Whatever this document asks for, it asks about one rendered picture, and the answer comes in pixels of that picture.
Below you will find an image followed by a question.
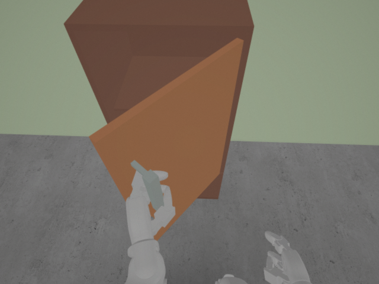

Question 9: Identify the left robot forearm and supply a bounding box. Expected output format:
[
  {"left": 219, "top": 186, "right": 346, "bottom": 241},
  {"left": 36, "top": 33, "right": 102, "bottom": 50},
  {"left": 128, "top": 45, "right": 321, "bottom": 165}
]
[{"left": 125, "top": 238, "right": 166, "bottom": 284}]

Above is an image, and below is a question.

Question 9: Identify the handle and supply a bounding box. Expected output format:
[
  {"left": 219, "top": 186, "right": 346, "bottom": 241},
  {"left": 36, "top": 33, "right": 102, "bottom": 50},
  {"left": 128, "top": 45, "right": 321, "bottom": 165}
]
[{"left": 130, "top": 160, "right": 164, "bottom": 211}]

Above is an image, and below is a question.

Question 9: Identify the robot right hand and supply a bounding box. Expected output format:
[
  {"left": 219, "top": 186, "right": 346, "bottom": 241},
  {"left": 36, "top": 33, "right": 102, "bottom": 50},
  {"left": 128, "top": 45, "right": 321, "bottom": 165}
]
[{"left": 264, "top": 231, "right": 310, "bottom": 284}]

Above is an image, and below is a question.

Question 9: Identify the robot left hand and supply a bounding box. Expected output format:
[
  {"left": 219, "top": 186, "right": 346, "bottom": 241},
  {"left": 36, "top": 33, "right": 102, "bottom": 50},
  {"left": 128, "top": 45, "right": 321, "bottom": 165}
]
[{"left": 126, "top": 170, "right": 175, "bottom": 244}]

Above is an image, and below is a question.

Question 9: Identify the cupboard door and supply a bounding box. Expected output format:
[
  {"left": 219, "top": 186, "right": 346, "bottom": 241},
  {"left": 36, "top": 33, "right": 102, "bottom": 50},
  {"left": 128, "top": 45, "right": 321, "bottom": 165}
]
[{"left": 89, "top": 38, "right": 244, "bottom": 241}]

